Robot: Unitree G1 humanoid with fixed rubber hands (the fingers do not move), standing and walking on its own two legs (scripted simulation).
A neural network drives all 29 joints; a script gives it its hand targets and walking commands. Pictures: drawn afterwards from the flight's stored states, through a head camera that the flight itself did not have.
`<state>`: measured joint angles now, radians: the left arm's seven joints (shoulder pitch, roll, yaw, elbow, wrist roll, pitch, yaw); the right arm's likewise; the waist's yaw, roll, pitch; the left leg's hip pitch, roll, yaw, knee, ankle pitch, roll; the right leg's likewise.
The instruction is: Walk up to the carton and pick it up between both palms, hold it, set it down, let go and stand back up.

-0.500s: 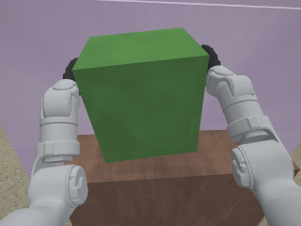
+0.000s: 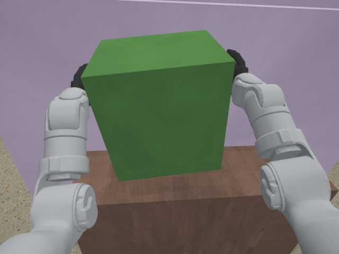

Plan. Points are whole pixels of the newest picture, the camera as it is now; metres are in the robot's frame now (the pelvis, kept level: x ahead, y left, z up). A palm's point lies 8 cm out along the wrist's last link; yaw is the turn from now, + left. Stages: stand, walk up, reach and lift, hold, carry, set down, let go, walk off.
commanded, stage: hold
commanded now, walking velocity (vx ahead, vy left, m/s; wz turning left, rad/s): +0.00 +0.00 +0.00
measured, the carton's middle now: (162, 106) +0.40 +0.00 +0.23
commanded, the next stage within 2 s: none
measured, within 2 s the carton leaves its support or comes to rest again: neither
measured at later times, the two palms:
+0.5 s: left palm (81, 97) +0.37 +0.18 +0.27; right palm (238, 84) +0.37 -0.17 +0.30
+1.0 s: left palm (81, 98) +0.37 +0.18 +0.27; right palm (238, 84) +0.37 -0.17 +0.30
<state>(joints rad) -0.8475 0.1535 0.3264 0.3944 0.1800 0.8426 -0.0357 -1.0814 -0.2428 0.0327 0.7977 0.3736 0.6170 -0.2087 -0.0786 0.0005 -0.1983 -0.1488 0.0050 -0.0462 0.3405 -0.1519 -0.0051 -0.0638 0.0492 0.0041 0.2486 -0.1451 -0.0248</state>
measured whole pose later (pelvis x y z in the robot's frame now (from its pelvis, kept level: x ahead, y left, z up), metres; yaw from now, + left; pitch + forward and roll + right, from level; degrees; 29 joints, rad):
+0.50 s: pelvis +0.00 +0.00 +0.00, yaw +0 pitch -2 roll -1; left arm -0.84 0.14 0.32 0.39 0.16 0.83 -0.01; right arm -1.07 -0.25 0.03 0.79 0.37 0.61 -0.20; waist -0.07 0.00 -0.20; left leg -0.16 0.00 -0.05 0.34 -0.15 0.00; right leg -0.08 0.05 0.01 0.25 -0.14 -0.02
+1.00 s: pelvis +0.00 +0.00 +0.00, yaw +0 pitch -2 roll -1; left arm -0.82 0.13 0.32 0.36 0.17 0.84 -0.01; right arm -1.05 -0.25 0.04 0.78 0.38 0.61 -0.20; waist -0.08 0.01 -0.20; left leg -0.15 0.00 -0.05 0.35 -0.16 0.00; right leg -0.06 0.05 0.02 0.25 -0.15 -0.02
